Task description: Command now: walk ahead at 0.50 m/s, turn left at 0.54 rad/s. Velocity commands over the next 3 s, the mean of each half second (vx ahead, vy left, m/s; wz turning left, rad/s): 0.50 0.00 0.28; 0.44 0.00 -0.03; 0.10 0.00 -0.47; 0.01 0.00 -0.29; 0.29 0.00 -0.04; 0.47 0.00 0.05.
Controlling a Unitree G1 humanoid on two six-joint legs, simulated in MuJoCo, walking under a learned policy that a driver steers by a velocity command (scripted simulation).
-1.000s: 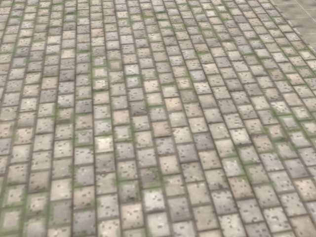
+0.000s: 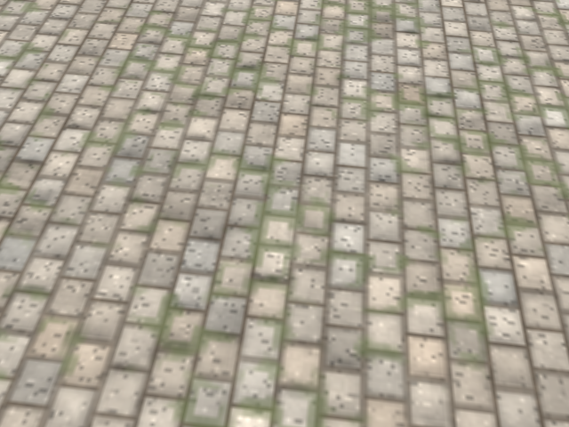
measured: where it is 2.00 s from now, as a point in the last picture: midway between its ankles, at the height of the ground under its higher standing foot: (264, 356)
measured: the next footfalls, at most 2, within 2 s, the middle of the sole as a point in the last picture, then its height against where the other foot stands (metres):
right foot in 0.28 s outside the picture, level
left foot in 0.82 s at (223, 369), level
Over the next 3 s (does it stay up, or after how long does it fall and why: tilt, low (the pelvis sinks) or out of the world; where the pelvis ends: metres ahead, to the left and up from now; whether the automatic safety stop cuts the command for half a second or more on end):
stays up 0.97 -0.13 0.00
